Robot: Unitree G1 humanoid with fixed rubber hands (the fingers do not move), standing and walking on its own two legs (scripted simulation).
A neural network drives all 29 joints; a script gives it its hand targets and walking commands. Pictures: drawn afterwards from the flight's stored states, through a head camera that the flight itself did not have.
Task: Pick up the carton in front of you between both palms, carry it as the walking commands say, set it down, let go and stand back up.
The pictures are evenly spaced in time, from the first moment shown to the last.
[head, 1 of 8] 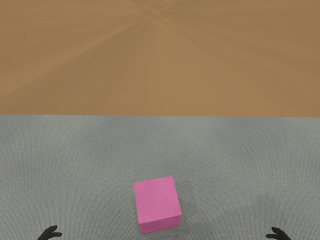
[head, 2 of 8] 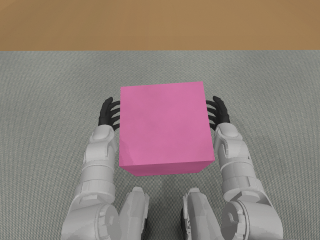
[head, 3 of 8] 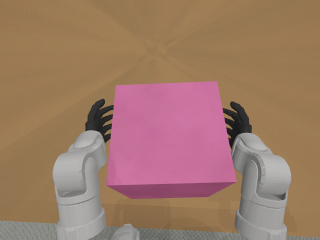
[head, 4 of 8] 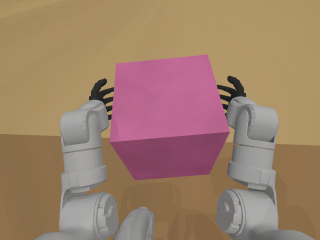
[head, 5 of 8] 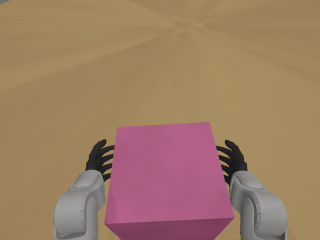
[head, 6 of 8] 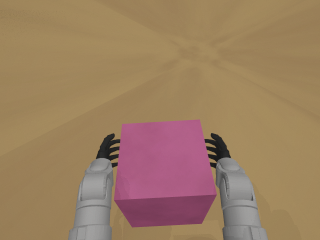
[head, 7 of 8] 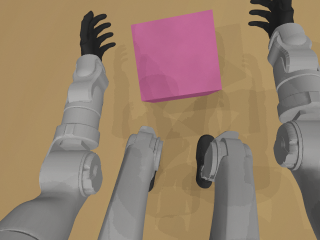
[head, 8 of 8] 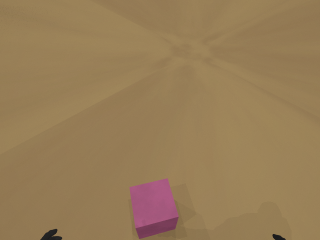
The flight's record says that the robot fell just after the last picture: no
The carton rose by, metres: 1.22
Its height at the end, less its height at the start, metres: +0.49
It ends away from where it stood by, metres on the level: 7.14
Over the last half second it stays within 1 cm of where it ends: yes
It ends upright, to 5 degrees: yes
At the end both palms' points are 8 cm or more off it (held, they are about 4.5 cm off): yes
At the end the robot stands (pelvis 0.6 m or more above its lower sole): yes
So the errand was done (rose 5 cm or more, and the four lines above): yes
